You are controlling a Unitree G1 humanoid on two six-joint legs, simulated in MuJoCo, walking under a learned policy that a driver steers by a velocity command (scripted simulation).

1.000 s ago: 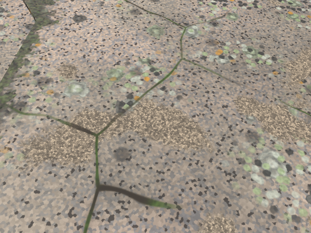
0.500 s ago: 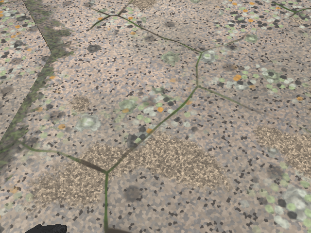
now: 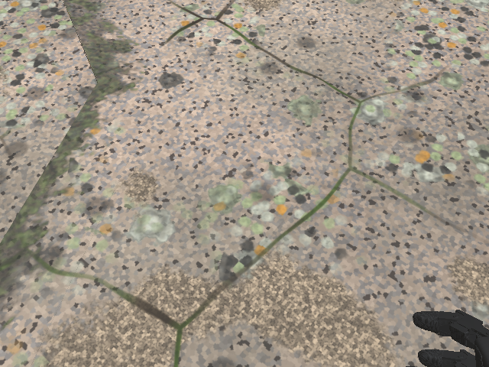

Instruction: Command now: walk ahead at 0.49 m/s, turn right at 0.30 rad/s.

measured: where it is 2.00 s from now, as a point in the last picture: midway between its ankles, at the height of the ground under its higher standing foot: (349, 233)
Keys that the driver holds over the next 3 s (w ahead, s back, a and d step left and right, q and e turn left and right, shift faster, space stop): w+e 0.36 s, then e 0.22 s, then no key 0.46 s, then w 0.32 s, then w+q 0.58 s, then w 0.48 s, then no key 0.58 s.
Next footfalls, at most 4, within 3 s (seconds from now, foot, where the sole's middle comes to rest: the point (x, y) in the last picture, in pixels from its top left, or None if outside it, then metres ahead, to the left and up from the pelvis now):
0.46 right None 0.39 -0.18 -0.76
0.92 left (261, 334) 0.51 0.02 -0.76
1.68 left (305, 237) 0.81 -0.10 -0.76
2.20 right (377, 181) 1.04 -0.34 -0.76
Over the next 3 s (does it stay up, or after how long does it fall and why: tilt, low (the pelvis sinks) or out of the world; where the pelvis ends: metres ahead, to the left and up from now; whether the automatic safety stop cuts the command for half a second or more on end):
stays up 1.19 -0.21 0.01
